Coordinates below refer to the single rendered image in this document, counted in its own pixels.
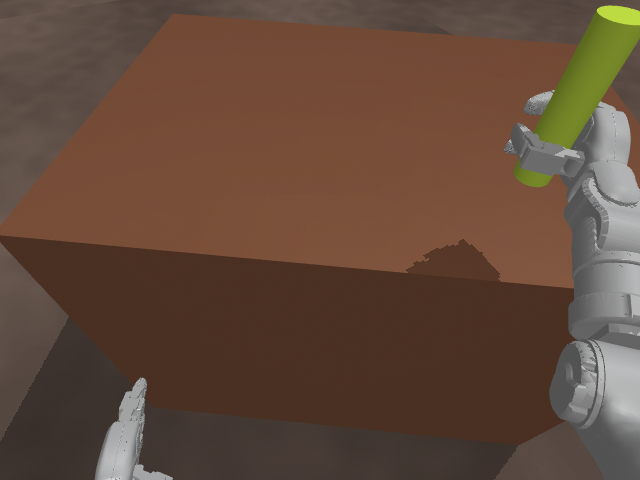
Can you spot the right robot arm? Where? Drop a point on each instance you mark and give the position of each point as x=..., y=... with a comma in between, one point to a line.
x=596, y=386

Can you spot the left robot hand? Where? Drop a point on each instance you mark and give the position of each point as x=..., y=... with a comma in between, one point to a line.
x=119, y=456

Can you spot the right robot hand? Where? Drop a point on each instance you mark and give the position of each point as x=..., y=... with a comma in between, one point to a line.
x=605, y=137

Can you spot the can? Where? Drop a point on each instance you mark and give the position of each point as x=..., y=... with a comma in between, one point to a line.
x=605, y=46

